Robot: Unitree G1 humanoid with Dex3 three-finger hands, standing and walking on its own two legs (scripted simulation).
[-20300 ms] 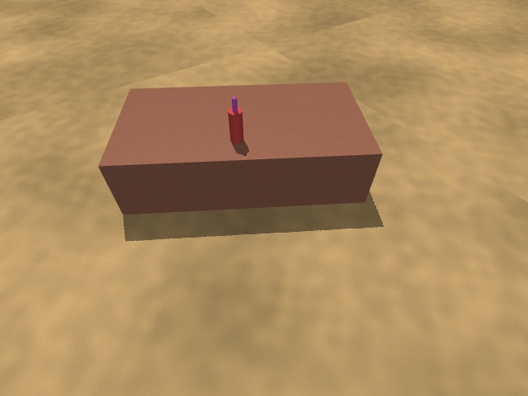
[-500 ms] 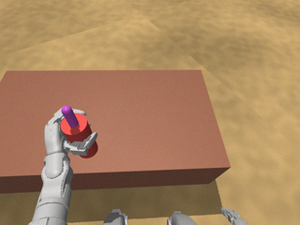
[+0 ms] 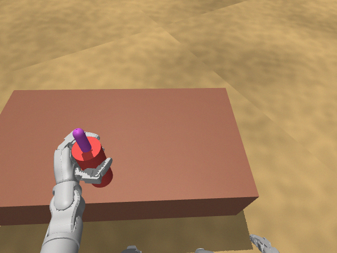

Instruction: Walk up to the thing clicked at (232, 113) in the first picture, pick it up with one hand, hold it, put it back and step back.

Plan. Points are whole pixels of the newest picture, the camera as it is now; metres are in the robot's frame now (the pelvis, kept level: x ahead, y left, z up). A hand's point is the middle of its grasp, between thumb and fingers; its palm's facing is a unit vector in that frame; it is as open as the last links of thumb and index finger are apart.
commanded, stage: hold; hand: left
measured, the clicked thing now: (91, 157) +0.35 +0.18 +0.03
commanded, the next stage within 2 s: none
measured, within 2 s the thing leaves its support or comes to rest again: neither
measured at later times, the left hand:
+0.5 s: hand (90, 158) +0.34 +0.18 +0.04, palm faces +0.23 -0.97 -0.01, open 9.0 cm
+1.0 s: hand (91, 160) +0.33 +0.17 +0.05, palm faces +0.22 -0.98 -0.01, open 9.0 cm
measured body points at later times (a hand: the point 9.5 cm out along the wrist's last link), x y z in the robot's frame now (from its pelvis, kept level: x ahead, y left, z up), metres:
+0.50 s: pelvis +0.00 +0.00 +0.01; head +0.05 +0.01 +0.46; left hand +0.32 +0.23 +0.05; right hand +0.12 -0.25 -0.11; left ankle +0.02 +0.14 -0.69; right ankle -0.01 -0.13 -0.69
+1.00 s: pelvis +0.00 +0.00 +0.01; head +0.04 +0.01 +0.46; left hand +0.31 +0.23 +0.05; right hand +0.11 -0.24 -0.10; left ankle +0.02 +0.14 -0.69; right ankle -0.01 -0.13 -0.69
